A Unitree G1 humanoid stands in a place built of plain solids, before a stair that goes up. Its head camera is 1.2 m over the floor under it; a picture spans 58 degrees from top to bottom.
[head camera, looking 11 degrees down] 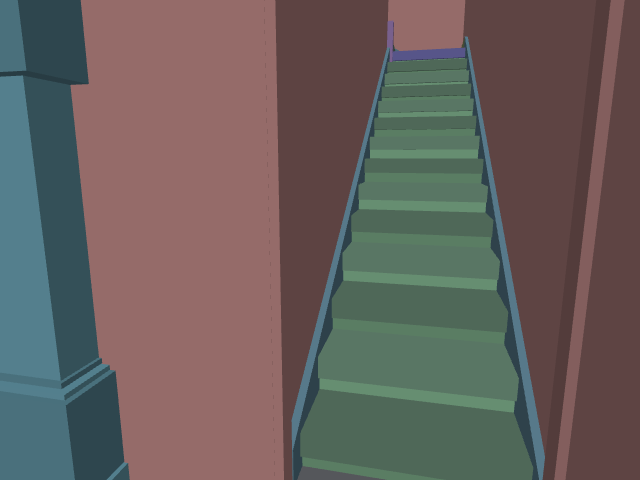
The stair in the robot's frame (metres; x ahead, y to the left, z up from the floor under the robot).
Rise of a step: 0.17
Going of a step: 0.30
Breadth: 0.82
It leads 13 degrees to the right of straight ahead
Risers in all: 14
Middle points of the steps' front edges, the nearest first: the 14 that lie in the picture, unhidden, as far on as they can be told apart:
1.39 -0.32 0.16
1.68 -0.39 0.33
1.96 -0.46 0.50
2.25 -0.52 0.67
2.54 -0.59 0.84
2.83 -0.66 1.01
3.12 -0.73 1.18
3.41 -0.79 1.35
3.70 -0.86 1.52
3.99 -0.93 1.69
4.28 -0.99 1.85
4.57 -1.06 2.02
4.86 -1.13 2.19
5.14 -1.21 2.36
